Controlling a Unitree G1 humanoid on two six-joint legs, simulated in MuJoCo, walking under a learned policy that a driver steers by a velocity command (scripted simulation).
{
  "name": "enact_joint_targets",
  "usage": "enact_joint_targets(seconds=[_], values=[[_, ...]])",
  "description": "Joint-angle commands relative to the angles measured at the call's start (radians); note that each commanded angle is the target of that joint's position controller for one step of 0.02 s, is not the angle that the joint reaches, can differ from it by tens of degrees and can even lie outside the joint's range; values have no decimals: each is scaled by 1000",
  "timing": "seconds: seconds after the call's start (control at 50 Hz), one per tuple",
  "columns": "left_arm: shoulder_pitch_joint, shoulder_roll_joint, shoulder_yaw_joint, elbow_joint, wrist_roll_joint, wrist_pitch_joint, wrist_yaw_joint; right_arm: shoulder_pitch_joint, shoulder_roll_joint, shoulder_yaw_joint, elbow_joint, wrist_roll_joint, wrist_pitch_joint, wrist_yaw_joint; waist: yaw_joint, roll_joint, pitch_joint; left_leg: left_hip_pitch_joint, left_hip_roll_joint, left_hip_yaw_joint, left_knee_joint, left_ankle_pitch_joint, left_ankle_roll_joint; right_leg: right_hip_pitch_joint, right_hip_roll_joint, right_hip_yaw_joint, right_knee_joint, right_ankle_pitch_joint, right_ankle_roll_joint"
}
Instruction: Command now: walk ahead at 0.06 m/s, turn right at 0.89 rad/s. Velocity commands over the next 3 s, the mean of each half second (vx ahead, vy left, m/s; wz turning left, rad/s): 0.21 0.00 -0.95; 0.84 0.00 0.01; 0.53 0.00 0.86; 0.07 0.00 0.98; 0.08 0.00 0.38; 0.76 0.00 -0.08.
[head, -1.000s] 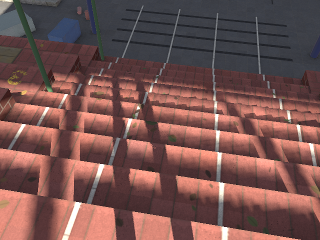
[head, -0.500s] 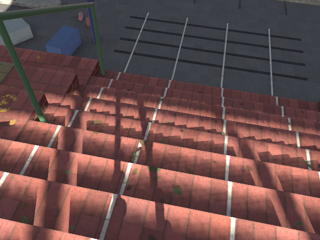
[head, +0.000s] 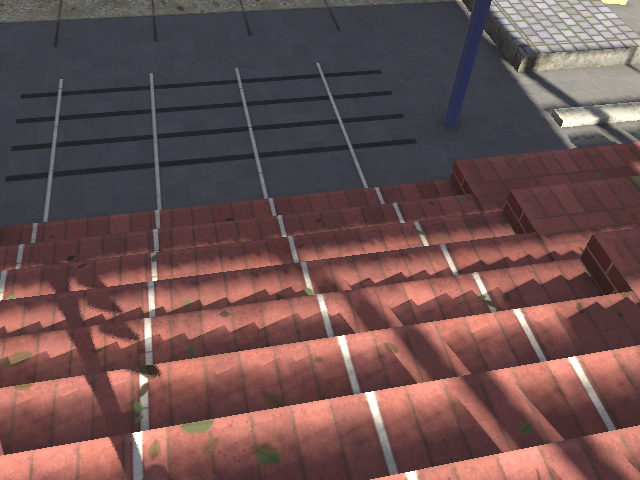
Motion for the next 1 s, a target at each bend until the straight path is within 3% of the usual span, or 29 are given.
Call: enact_joint_targets(seconds=[0.02, 0.16, 0.18, 0.2, 0.22, 0.26, 0.3, 0.34, 0.38, 0.4, 0.42, 0.44, 0.46, 0.48, 0.5, 0.52, 0.56, 0.6, 0.66, 0.7, 0.76, 0.84, 0.86, 0.9, 0.92, 0.94, 0.96, 0.98, 1.0], values=[[-5, 22, 3, -109, 17, 6, -3, 46, -129, -24, -74, 3, -7, -15, 14, 156, -88, 73, 290, -234, -211, 87, 150, -133, -16, 45, 76, 105, 16], [-158, 29, 1, -244, 16, 16, -10, 101, -187, -53, -117, -19, -17, -18, -21, 132, -91, 195, 382, -212, -268, -123, 148, -226, -81, 48, 124, 67, 34], [-192, 3, -6, -268, 13, 14, -10, 119, -221, -68, -110, -30, -26, -17, -41, 173, -101, 238, 432, -228, -291, 27, 168, -228, -93, 60, 247, -74, 21], [-209, 12, -5, -284, 8, 9, -9, 124, -232, -77, -115, -35, -32, -15, -46, 146, -108, 279, 446, -207, -282, 60, 168, -244, -111, 93, 246, -119, 10], [-210, 16, -7, -287, -16, 7, -8, 120, -238, -76, -128, -35, -26, -4, -54, 133, -120, 270, 436, -142, -278, 135, 179, -193, -101, 30, 202, -170, -5], [-229, 14, -10, -304, -36, 3, -13, 107, -252, -81, -143, -42, -26, 4, -56, 147, -119, 244, 433, -74, -247, 177, 155, -116, -117, 37, 116, -199, -31], [-216, 7, -18, -313, -44, 11, -31, 141, -280, -100, -126, -50, -24, 16, -69, 226, -132, 255, 434, -75, -312, -236, 69, -93, -137, 65, -41, -350, -84], [-140, 22, -24, -305, -49, 14, -55, 42, -310, -115, -142, -30, -8, 35, -9, 258, -121, 120, 417, 49, -381, -359, -24, 138, -148, 5, -299, -405, -120], [45, 66, -16, -252, -79, 6, -57, -112, -322, -122, -169, -7, 20, 47, 92, 272, -123, -121, 349, 180, -336, -353, -86, 534, -95, -64, -606, -452, -150], [155, 107, 2, -178, -98, 1, -62, -95, -283, -126, -159, 1, 62, 36, 113, 87, -41, -163, 275, 210, -65, -508, -100, 541, -12, -59, -913, -607, -189], [348, 69, -10, -75, -107, -12, -72, -219, -170, -97, -196, -7, 104, 35, 232, -260, 136, -622, 175, 114, 555, -811, -112, 576, 11, 190, -1002, -579, -293], [289, 233, 15, -146, -130, -42, -52, -473, -101, -61, -396, -17, 92, 89, 281, -524, 188, -990, 42, -255, 711, -568, -147, 460, -187, 1016, -1492, -754, -421], [220, 244, 17, -154, -93, -64, -14, -623, -148, -72, -500, -21, 56, 108, 258, -335, 238, -1047, 34, -394, 731, -354, -148, 401, -292, 1230, -1775, -845, -442], [129, 207, 7, -165, -31, -70, 24, -527, -174, -80, -468, -38, 14, 96, 148, -198, 197, -947, -11, -413, 711, -217, -139, 350, -253, 1230, -1742, -840, -410], [38, 190, 5, -176, 14, -77, 30, -362, -163, -75, -389, -58, -4, 79, 46, -166, 133, -814, -37, -395, 710, -135, -146, 335, -180, 1075, -1606, -652, -359], [-28, 171, 3, -171, 39, -86, 13, -225, -161, -79, -319, -60, -4, 64, -26, -113, 64, -677, -71, -336, 737, -71, -152, 279, -134, 890, -1477, -442, -326], [-42, 78, -25, -127, 13, -113, -24, -69, -157, -89, -231, -35, 26, 52, -97, -98, -28, -445, -92, -261, 758, 44, -157, 206, -74, 635, -1341, -240, -277], [65, 66, -24, -75, -8, -138, -42, -125, -153, -85, -240, -16, 48, 59, -64, -67, -26, -393, -74, -243, 673, 141, -152, 254, -71, 585, -1327, -170, -279], [214, 108, 4, -32, 4, -154, -32, -271, -156, -81, -269, -3, 42, 83, 33, -34, -11, -472, -52, -260, 423, 264, -118, 527, -101, 583, -1367, -126, -303], [231, 83, 1, -29, 16, -155, -24, -312, -149, -86, -253, 24, 41, 93, 70, -41, 6, -449, -70, -273, 286, 302, -102, 622, -108, 503, -1359, -31, -312], [258, 92, -2, -16, 33, -176, -19, -273, -138, -94, -220, 39, 42, 106, 70, -52, -33, -203, -107, -248, 205, 406, -49, 588, -127, 358, -1356, 119, -266], [279, 97, -13, 2, 45, -187, -3, -212, -138, -103, -180, 24, 56, 95, 80, 4, 41, -174, -76, -164, 52, 241, 8, 760, -162, 283, -1272, 486, -239], [296, 102, -13, 18, 43, -185, -1, -155, -133, -103, -147, 20, 62, 84, 63, 21, 25, -113, -86, -119, 14, 156, 27, 798, -159, 232, -1158, 678, -230], [195, 99, -20, 12, 39, -187, -1, 178, -170, -122, -51, 27, 70, 75, -96, 18, -90, 167, -104, -72, -37, 133, 80, 763, -161, 154, -750, 1047, -209], [31, 117, -7, -12, 14, -196, -8, 408, -187, -139, 2, 40, 66, 75, -303, 191, -133, 472, -75, -114, -204, 347, 150, 503, -40, 29, -230, 841, -145], [-96, 11, -31, -38, 43, -197, -10, 431, -167, -120, 40, 42, 51, 94, -314, 290, 2, 567, -22, -214, -185, 415, 196, 84, 82, -66, 170, -137, -113], [-123, -46, -51, -132, 34, -205, -4, 385, -217, -104, 14, 31, 31, 99, -170, 293, 40, 641, 45, -381, 92, 962, 207, -239, 73, 4, 235, -217, -100], [3, 14, -53, -154, 31, -223, -15, 369, -198, -92, -17, 20, 16, 86, -73, 119, -102, 752, 135, -599, 66, 949, 278, -307, 13, 107, 33, -73, -72], [27, 64, -62, -158, 50, -245, -21, 328, -307, -127, -42, 10, 6, 58, -61, 114, -184, 701, 241, -845, -130, 289, 391, -291, -52, 185, -203, -23, -57]])
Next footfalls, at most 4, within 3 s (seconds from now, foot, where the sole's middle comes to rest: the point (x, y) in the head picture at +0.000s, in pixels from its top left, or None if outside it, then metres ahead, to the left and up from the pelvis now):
0.40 right None -0.09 -0.17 -0.62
0.94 left None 0.21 -0.16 -0.77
1.32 right None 0.58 -0.50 -0.91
1.82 left None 0.50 -0.27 -0.91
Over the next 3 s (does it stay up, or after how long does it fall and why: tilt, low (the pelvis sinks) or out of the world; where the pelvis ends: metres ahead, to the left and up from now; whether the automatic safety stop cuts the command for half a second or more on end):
stays up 0.55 -0.23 -0.16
